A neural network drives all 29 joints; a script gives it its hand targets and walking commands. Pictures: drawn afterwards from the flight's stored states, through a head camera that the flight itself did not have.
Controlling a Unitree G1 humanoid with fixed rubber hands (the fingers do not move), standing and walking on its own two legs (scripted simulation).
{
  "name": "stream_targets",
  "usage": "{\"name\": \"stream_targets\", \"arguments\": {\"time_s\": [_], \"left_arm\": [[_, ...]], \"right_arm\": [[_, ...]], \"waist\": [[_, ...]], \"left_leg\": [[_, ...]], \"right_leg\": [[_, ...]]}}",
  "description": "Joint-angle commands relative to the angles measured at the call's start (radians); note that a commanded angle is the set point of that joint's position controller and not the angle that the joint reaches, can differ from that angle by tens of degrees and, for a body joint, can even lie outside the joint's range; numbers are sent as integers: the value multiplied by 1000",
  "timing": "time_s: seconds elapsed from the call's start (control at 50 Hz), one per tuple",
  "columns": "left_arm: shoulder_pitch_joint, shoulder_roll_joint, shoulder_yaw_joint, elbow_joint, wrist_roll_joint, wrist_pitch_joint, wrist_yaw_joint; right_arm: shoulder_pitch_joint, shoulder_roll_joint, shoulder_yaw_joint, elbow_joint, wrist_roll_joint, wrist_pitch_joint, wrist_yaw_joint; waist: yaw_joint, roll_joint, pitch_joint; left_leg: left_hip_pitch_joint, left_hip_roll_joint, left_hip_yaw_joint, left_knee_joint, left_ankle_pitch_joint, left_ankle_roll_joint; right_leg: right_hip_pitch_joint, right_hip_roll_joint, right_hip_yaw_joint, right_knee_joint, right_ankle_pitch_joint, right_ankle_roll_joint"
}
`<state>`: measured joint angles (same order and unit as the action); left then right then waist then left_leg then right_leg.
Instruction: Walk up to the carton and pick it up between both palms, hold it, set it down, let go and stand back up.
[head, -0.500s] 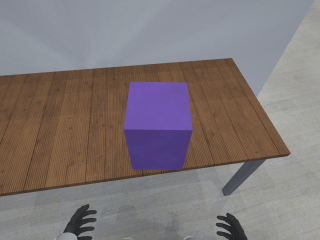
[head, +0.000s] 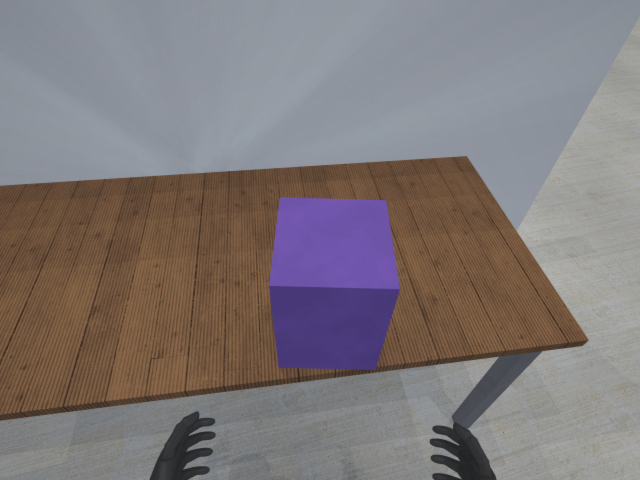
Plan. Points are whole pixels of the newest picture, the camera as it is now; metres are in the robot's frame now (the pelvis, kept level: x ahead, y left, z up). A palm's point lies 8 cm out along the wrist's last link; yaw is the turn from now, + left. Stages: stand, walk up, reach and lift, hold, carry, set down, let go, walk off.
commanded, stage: reach and lift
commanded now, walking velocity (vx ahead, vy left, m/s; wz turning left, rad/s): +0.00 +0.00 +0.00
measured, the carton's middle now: (330, 287) +0.43 +0.01 -0.05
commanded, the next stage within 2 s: none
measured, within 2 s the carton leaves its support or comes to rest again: neither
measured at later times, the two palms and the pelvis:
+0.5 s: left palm (166, 450) +0.19 +0.21 -0.07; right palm (480, 450) +0.19 -0.18 -0.06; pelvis +0.04 +0.01 +0.00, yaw +0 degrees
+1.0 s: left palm (179, 405) +0.24 +0.20 -0.04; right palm (471, 397) +0.25 -0.17 -0.04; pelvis +0.04 +0.00 +0.00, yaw +0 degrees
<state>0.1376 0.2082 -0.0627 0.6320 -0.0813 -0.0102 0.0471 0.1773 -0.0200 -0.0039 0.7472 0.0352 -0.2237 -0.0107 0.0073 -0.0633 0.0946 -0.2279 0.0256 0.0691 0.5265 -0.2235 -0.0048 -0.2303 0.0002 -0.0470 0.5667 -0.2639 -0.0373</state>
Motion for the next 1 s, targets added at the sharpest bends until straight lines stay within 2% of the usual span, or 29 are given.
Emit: {"name": "stream_targets", "arguments": {"time_s": [0.0, 0.04, 0.14, 0.18, 0.22, 0.3, 0.32, 0.36, 0.38, 0.4, 0.44, 0.48, 0.52, 0.54, 0.58, 0.64, 0.7, 0.76, 0.78, 0.82, 0.88, 0.9, 0.92, 0.98], "left_arm": [[-138, 95, 13, -153, -16, -149, 33], [-121, 88, 4, -109, -25, -190, 36], [-74, 78, 5, -90, -9, -304, 35], [-65, 82, 11, -95, -3, -347, 32], [-49, 72, 17, -68, -8, -378, 22], [-31, 61, 15, -107, -2, -423, 19], [-16, 56, 17, -96, 4, -427, 20], [-15, 50, 14, -113, -5, -434, 17], [-34, 50, 10, -164, -9, -444, 21], [-20, 42, 0, -143, -11, -449, 24], [-25, 35, -11, -154, -12, -461, 30], [-26, 27, -9, -140, -16, -469, 33], [-38, 20, -8, -155, -15, -484, 35], [-36, 26, -2, -159, -14, -495, 36], [-42, 18, 7, -151, -9, -510, 38], [-71, 15, 3, -177, -15, -538, 43], [-76, 8, 6, -143, -10, -535, 46], [-133, 13, 12, -122, -25, -516, 42], [-132, 11, 18, -118, -28, -509, 41], [-173, 33, 27, -147, -31, -495, 44], [-191, 37, 34, -192, -36, -477, 49], [-201, 40, 28, -208, -38, -473, 48], [-216, 35, 32, -208, -39, -468, 47], [-229, 29, 35, -223, -42, -445, 47]], "right_arm": [[-111, -104, -40, -131, 13, -101, 23], [-106, -101, -26, -112, 19, -123, 29], [-85, -127, -19, -50, 57, -209, 37], [-86, -134, -16, -49, 73, -253, 41], [-93, -143, -7, -40, 81, -289, 42], [-88, -162, 7, -26, 124, -342, 44], [-83, -172, 11, -7, 122, -349, 47], [-81, -176, 15, -16, 130, -361, 48], [-95, -186, 10, -47, 131, -373, 49], [-96, -173, 13, -45, 135, -377, 51], [-96, -177, 10, -50, 136, -382, 55], [-94, -174, 8, -49, 134, -385, 54], [-111, -172, 11, -61, 134, -396, 54], [-115, -173, 5, -76, 134, -405, 53], [-136, -161, 20, -84, 139, -423, 48], [-165, -150, 23, -85, 148, -439, 45], [-182, -150, 21, -66, 143, -433, 38], [-239, -143, 18, -66, 141, -407, 28], [-242, -153, 22, -55, 133, -397, 23], [-270, -154, 24, -99, 137, -384, 14], [-292, -156, 26, -140, 143, -365, 3], [-285, -149, 26, -137, 140, -359, 3], [-310, -148, 21, -151, 137, -352, -2], [-326, -144, 28, -170, 141, -331, -10]], "waist": [[-2, 96, -152], [7, 65, -149], [5, 86, -200], [17, 95, -215], [13, 68, -207], [10, 100, -193], [10, 116, -173], [5, 97, -149], [8, 107, -169], [7, 90, -159], [3, 108, -136], [5, 101, -122], [10, 104, -124], [7, 93, -142], [20, 76, -133], [19, 88, -155], [17, 96, -149], [11, 63, -155], [19, 54, -132], [21, 57, -168], [17, 67, -237], [18, 85, -249], [17, 71, -253], [19, 78, -258]], "left_leg": [[96, 2, -35, -132, -60, 4], [104, -5, -35, -124, -10, 5], [134, -12, -48, -88, 158, -15], [122, -20, -48, -75, 194, -19], [106, -23, -50, -68, 217, -21], [112, -26, -52, -60, 262, -39], [107, -24, -52, -63, 258, -47], [104, -29, -50, -67, 241, -46], [115, -29, -51, -69, 251, -49], [116, -27, -48, -70, 245, -47], [106, -24, -51, -72, 227, -50], [91, -23, -49, -69, 216, -47], [91, -24, -48, -74, 226, -52], [94, -25, -45, -67, 227, -51], [85, -28, -43, -65, 232, -48], [77, -29, -45, -63, 213, -50], [66, -27, -46, -63, 185, -50], [49, -29, -43, -70, 137, -38], [35, -31, -41, -73, 133, -37], [26, -34, -34, -77, 125, -35], [48, -31, -34, -69, 180, -41], [55, -32, -33, -75, 193, -43], [61, -32, -36, -70, 207, -41], [72, -34, -37, -79, 235, -41]], "right_leg": [[-78, -16, 43, -177, -91, -12], [-65, -12, 49, -176, -48, -7], [-3, -2, 63, -161, 107, -6], [26, 1, 72, -149, 155, -4], [53, 4, 76, -142, 196, 2], [61, 19, 74, -138, 224, -1], [68, 23, 71, -144, 204, -9], [63, 22, 69, -147, 190, -6], [60, 26, 67, -146, 196, -7], [54, 28, 67, -149, 184, -7], [48, 27, 68, -153, 152, -11], [38, 25, 72, -155, 142, -11], [55, 25, 72, -153, 160, -13], [63, 23, 75, -152, 173, -10], [78, 24, 80, -142, 204, -6], [86, 24, 82, -131, 205, -8], [74, 18, 87, -138, 174, -9], [72, 15, 91, -141, 144, -3], [71, 13, 91, -141, 149, 0], [101, 12, 96, -141, 152, 4], [140, 9, 105, -135, 235, 4], [141, 8, 100, -135, 250, 3], [136, 10, 101, -136, 264, 7], [145, 7, 104, -145, 297, 10]]}}
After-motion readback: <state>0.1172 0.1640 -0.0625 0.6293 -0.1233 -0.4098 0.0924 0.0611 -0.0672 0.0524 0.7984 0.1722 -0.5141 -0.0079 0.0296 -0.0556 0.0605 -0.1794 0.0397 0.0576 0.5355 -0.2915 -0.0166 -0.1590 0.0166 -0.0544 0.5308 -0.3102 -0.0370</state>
